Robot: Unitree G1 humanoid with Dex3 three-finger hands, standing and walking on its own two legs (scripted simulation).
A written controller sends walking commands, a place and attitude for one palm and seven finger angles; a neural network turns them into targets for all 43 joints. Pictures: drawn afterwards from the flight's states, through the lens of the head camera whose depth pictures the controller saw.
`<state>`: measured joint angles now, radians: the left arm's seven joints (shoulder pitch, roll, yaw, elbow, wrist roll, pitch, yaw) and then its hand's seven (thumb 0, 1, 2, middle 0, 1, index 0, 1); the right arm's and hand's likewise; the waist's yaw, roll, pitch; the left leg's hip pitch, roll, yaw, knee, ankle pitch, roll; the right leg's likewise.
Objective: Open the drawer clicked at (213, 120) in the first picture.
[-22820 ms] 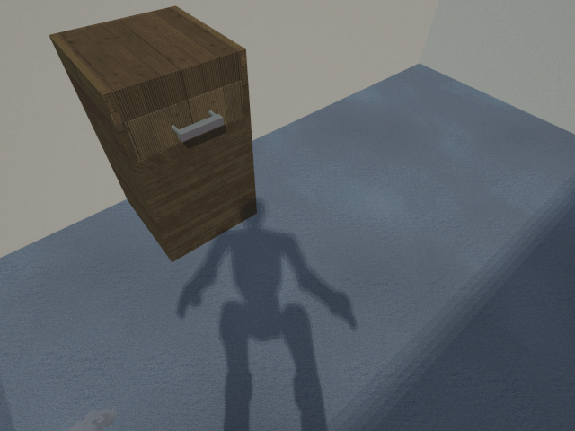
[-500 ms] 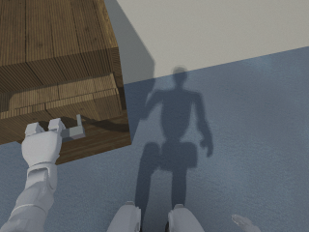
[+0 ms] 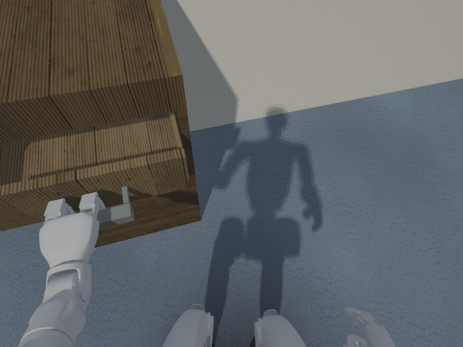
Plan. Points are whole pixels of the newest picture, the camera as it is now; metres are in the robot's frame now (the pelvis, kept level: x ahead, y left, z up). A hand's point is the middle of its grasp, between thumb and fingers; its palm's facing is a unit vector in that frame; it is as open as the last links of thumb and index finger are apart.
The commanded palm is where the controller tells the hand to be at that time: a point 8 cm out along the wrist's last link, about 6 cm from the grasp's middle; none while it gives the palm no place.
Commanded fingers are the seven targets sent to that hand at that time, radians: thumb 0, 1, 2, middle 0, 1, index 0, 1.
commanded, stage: pull the drawer open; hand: left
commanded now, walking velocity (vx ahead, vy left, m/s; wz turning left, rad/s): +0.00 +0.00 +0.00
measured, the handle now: (91, 210) +0.35 +0.29 -0.06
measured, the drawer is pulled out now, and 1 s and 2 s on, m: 0.11 0.17 0.22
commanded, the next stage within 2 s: none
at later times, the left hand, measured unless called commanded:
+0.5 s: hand (86, 256) +0.27 +0.28 -0.08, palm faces -0.07 -0.07 -0.99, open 6.0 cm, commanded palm +0.24 +0.27 -0.03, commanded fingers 0.00 0.90 0.90 -0.40 -1.35 -0.40 -1.35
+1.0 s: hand (87, 273) +0.24 +0.27 -0.08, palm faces -0.07 -0.08 -0.99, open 6.0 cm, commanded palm +0.21 +0.26 -0.03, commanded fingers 0.00 0.90 0.90 -0.40 -1.35 -0.40 -1.35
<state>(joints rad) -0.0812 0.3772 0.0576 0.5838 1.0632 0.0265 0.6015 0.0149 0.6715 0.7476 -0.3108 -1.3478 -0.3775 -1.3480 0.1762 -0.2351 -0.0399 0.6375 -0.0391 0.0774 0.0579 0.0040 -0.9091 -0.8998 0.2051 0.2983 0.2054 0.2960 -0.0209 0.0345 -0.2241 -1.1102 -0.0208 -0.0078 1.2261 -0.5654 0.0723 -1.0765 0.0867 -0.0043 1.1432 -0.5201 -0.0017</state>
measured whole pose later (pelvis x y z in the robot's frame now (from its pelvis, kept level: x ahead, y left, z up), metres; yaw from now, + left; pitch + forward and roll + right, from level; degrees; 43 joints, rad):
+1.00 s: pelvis +0.00 +0.00 +0.00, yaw +0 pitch +25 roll -4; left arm 0.16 0.32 0.01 0.38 1.07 0.07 0.62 0.02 0.67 0.73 -0.31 -1.35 -0.39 -1.35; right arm 0.14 -0.22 -0.03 0.59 -0.05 0.08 0.06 0.01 -0.91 -0.90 0.21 0.30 0.21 0.30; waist 0.00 0.03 -0.24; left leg -1.08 -0.02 -0.01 1.23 -0.58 0.07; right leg -1.05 0.09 -0.01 1.15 -0.54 -0.01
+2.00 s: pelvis +0.01 -0.01 +0.00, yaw +1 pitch +24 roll -3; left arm 0.38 0.29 -0.01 0.23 1.09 0.04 0.63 0.02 0.66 0.71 -0.30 -1.35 -0.39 -1.34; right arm 0.11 -0.22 -0.02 0.55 -0.06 0.07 0.06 0.01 -0.91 -0.90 0.20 0.30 0.21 0.30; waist 0.03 0.03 -0.25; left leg -1.07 -0.02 -0.01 1.25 -0.60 0.06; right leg -1.05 0.08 -0.01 1.19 -0.56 -0.02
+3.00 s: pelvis +0.00 -0.03 -0.02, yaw +1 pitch +24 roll -2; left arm 0.54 0.28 0.01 0.14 1.10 -0.06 0.61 0.02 0.65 0.71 -0.30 -1.35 -0.37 -1.31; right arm 0.09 -0.22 -0.02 0.52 -0.09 0.05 0.05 0.01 -0.91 -0.90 0.20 0.30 0.21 0.30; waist 0.06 0.03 -0.26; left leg -1.12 -0.02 -0.01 1.30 -0.61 0.04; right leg -1.10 0.08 -0.02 1.26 -0.59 -0.04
